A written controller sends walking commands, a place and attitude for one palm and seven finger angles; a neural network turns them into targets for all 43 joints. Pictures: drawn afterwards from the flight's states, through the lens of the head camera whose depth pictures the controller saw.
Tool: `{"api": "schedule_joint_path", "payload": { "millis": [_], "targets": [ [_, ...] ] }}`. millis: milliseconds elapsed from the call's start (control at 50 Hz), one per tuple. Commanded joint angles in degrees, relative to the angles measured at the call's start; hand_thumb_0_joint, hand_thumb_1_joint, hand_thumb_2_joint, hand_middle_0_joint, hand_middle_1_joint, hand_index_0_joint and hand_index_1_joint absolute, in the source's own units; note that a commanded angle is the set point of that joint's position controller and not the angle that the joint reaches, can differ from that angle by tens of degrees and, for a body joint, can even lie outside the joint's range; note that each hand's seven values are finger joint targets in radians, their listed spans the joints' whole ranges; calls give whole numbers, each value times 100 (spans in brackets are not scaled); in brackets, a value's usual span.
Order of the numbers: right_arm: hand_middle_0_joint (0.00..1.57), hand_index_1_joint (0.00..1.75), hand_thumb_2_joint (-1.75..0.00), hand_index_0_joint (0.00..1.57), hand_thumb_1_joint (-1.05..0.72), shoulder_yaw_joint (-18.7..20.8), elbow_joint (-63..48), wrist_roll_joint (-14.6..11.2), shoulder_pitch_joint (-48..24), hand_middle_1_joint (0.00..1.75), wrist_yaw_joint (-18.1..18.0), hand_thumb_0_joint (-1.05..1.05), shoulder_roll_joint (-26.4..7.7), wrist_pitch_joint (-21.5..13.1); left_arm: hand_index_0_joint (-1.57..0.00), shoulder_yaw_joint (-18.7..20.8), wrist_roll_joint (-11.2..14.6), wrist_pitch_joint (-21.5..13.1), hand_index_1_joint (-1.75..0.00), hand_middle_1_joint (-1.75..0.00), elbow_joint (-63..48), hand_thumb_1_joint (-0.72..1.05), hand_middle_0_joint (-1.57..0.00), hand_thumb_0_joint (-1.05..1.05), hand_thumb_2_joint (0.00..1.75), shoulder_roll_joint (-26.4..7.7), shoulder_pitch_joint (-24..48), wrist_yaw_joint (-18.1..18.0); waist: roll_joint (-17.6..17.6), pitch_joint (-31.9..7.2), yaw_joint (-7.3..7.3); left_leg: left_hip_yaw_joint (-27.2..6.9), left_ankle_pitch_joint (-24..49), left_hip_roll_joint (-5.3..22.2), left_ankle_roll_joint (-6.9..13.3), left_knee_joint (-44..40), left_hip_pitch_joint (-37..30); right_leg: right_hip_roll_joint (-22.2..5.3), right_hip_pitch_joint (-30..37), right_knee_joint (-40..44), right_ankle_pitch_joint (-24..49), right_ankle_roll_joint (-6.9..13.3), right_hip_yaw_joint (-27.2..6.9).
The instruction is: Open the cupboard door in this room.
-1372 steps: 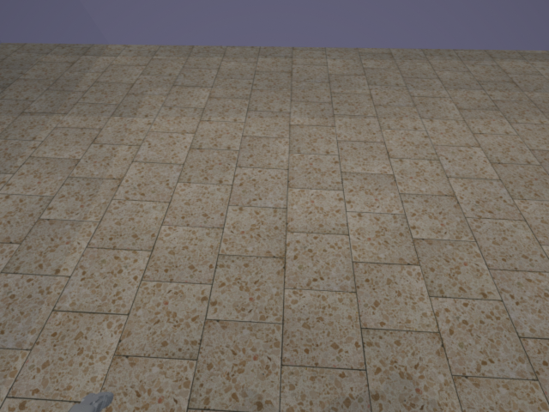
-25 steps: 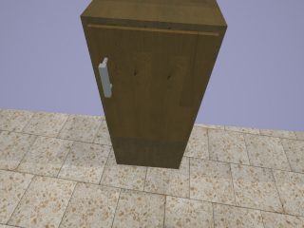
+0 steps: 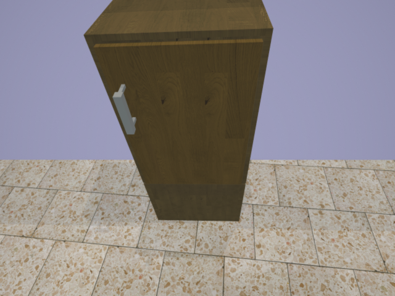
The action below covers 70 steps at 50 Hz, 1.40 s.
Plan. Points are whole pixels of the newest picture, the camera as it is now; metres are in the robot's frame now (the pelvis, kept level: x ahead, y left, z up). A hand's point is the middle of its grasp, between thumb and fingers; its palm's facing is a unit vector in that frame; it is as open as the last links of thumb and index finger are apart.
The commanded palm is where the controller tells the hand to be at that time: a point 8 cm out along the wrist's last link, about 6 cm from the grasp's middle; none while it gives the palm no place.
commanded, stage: look again from close up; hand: left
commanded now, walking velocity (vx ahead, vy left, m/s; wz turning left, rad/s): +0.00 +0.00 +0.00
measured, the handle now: (126, 109) +0.57 +0.23 +0.05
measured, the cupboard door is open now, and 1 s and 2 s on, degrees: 0 0 0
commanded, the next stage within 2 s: raise the hand with hooked fingers in 0.10 s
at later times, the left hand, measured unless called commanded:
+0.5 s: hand (120, 253) +0.20 +0.16 +0.01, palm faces +0.09 -0.99 -0.04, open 7.9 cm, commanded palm +0.12 +0.23 -0.04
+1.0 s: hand (95, 259) +0.19 +0.22 -0.01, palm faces -0.05 -1.00 -0.01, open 10.8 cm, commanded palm +0.15 +0.28 +0.00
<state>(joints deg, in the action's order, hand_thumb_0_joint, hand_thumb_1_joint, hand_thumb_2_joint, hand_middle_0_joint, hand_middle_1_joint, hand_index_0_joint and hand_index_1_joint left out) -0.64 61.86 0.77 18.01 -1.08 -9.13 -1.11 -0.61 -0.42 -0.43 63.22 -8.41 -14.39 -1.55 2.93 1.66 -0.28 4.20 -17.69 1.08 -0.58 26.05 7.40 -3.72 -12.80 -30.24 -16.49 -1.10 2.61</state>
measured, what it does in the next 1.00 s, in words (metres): lowers itself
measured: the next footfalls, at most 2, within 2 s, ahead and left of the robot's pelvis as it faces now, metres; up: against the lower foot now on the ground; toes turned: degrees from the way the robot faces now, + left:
none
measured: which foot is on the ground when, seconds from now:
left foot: down 0.00-1.00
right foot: down 0.00-1.00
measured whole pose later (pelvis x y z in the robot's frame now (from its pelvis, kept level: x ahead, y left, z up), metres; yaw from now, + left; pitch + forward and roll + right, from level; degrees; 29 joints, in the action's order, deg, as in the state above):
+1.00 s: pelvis -0.05 +0.01 -0.06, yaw +1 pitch +9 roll -2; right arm -3.9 32.5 -2.1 16.5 -3.2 -9.9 -13.7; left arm 14.9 17.9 -10.5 4.0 -17.0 -13.4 21.0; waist 1.2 -4.2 -1.7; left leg 0.5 -27.8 2.6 0.0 58.6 40.1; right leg -3.0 -41.6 -55.0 -22.5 -1.1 3.5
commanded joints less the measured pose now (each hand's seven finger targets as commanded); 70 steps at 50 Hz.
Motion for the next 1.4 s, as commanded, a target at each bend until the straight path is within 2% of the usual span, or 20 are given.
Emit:
{"api": "schedule_joint_path", "payload": {
  "millis": [0, 160, 180, 200, 220, 240, 260, 280, 320, 380, 420, 480, 600, 740, 860, 940, 1020, 1140, 1240, 1380],
  "targets": [
    [20, 30, -90, 20, -90, 70, -132, 8, 328, 30, -52, 0, -458, -91, -20, 149, -19, -117, -30, -30, -137, 90, -20, 0, 90, -663, -295, -36, -547, 149, 47, -380, 1033, 448, 214, -546, 393, -309, 195, 523, 1246, 286, -321],
    [20, 30, -90, 20, -90, 71, 5, 4, 260, 30, -70, 0, -404, -60, -20, 178, -20, -136, -30, -30, -84, 90, -20, 0, 90, -716, -283, -29, -352, 129, 50, -283, 1092, 455, 135, -465, 313, -332, 260, 599, 1633, 333, -372],
    [20, 30, -90, 20, -90, 199, -345, -52, -324, 30, -14, 0, -710, -62, -20, 222, -45, -207, -30, -30, 149, 90, -20, 0, 90, -889, -911, -270, -1748, 188, 308, -130, 956, 551, -38, 879, 1018, -672, 532, 558, 4429, 131, -734],
    [20, 30, -90, 20, -90, 306, -2197, -338, -377, 30, -299, 0, -1601, -1029, -20, 930, 1077, -1613, -32, -32, -8513, 88, -20, 0, 89, -2110, 3687, -126, -143, -2572, -396, -148, 1853, -97, 282, 11, -345, -217, 926, 104, 3637, 273, -562],
    [20, 30, -90, 20, -90, 226, -1885, -202, -709, 30, -506, 0, -1099, -1476, -20, 927, 608, -1271, -33, -33, -6786, 85, -20, 0, 88, -1725, 739, -306, 998, -2483, 129, -12, 2739, -55, 326, -92, -643, 138, 979, -95, 2594, 395, -332],
    [20, 30, -90, 20, -90, 259, -1517, -285, -824, 30, -524, 0, -1119, -1617, -21, 821, 806, -1007, -34, -34, -6435, 83, -21, 0, 87, -1408, 617, -604, 1285, -1845, 68, -53, 2212, -7, 143, 42, -302, 141, 432, 97, 1690, 339, -68],
    [20, 30, -90, 20, -90, 257, -1563, -373, -606, 30, -448, 0, -854, -1654, -21, 89, 883, -483, -36, -36, -5502, 81, -21, 0, 86, -61, -884, -522, 594, -1174, -72, -199, 2084, 35, 153, -21, 147, 167, 153, 193, 1481, 256, 95],
    [20, 30, -90, 20, -90, 296, -2031, -414, -830, 30, -454, 0, -1034, -1767, -21, 266, 1071, -679, -37, -37, -6566, 78, -21, 0, 85, -280, 19, -370, 162, -413, -102, -290, 1722, -20, 173, 123, 453, 156, -195, 210, 1445, 191, 80],
    [20, 30, -90, 20, -90, 467, -2240, -243, -690, 30, -472, 0, -1169, -1902, -21, 900, 995, -1266, -40, -40, -6182, 74, -21, 0, 83, -770, -146, -89, -982, -265, -232, -233, 1055, -122, 239, 541, 1011, 201, -926, 178, 618, 69, 189],
    [20, 30, -90, 20, -90, 584, -2718, -178, -868, 30, -279, 0, -1112, -1909, -22, 1289, 1237, -2173, -45, -45, -4605, 67, -22, 0, 80, -440, -1717, 771, -2212, 22, 257, -277, 385, -235, 108, 1216, 2425, 157, -1415, -369, -117, 14, -89],
    [20, 30, -90, 20, -90, 665, -3072, -174, -1003, 30, -110, 0, -1166, -1889, -22, 1515, 1511, -2975, -48, -48, -4691, 62, -22, 0, 78, -509, -2141, 1537, -2096, -548, 442, -227, 261, -304, 25, 1715, 3006, 65, -1237, -854, 286, 26, -359],
    [20, 30, -90, 20, -90, 700, -3611, -219, -1079, 30, 99, 0, -1288, -1893, -22, 1924, 1687, -3587, -53, -53, -5041, 55, -22, 0, 75, -1105, -1728, 2648, -566, -1404, 494, -108, 473, -392, 8, 2348, 3193, -53, -1188, -1543, 1021, 233, -594],
    [20, 30, -90, 20, -90, 607, -4198, -281, -950, 30, -120, 0, -1202, -1687, -24, 2165, 2143, -3237, -62, -62, -6916, 41, -24, 0, 69, -1369, 216, 2521, -138, -1670, 108, -160, -243, -304, 163, 2843, 3440, 84, -1945, -1412, -977, 145, -873],
    [20, 30, -90, 20, -90, 339, -3770, -220, -583, 30, -317, 0, -1338, -1822, -25, 1222, 1696, -3145, -72, -72, -7649, 25, -25, 0, 62, -1252, 1074, 2336, 457, -1649, -404, -607, -212, -63, 220, 2800, 2988, 443, -2688, -2100, -456, 270, -83],
    [20, 30, -90, 20, -90, 247, -3978, -370, -841, 30, -379, 0, -1318, -1696, -26, 1953, 1827, -1546, -81, -81, -6584, 11, -26, 0, 56, -1619, 102, 2522, 68, -1780, 145, -649, -320, -145, 129, 2093, 3111, 402, -1969, -1764, -656, 209, 168],
    [20, 30, -90, 20, -90, 194, -4115, -301, -977, 30, -345, 0, -1163, -1659, -26, 2535, 2093, -1274, -87, -87, -7083, 1, -26, 0, 52, -1814, -109, 2060, -287, -1961, 412, -663, 80, -126, 68, 1825, 2949, 424, -1499, -1713, -390, 218, 293],
    [20, 30, -90, 20, -90, 212, -3985, -241, -698, 30, -240, 0, -1167, -1755, -27, 2329, 1911, -1807, -93, -93, -7513, -8, -27, 0, 48, -1625, 113, 1652, -66, -1676, 206, -660, 158, -59, 30, 1730, 2742, 445, -1864, -1718, -344, 227, 359],
    [20, 30, -90, 20, -90, 225, -3797, -290, -439, 30, -311, 0, -1425, -1885, -28, 1926, 1774, -2055, -102, -102, -7138, -22, -28, 0, 42, -1704, 870, 2060, 79, -1443, -144, -678, -343, -65, 85, 1732, 2615, 434, -2069, -1527, -621, 227, 240],
    [20, 30, -90, 20, -90, 200, -3746, -337, -472, 30, -454, 0, -1485, -1881, -29, 2503, 1935, -1802, -110, -110, -7060, -34, -29, 0, 37, -2395, 1356, 2329, 316, -1675, 29, -706, 59, -77, 80, 1586, 2283, 428, -1589, -1389, -267, 260, 215],
    [20, 30, -90, 20, -90, 139, -3725, -336, -507, 30, -422, 0, -1397, -1767, -30, 2636, 2082, -1538, -120, -120, -6607, -50, -30, 0, 30, -2278, 1464, 2316, 401, -1461, 71, -598, 889, -71, 28, 1452, 1951, 455, -1235, -1218, 640, 247, 269]
  ]
}}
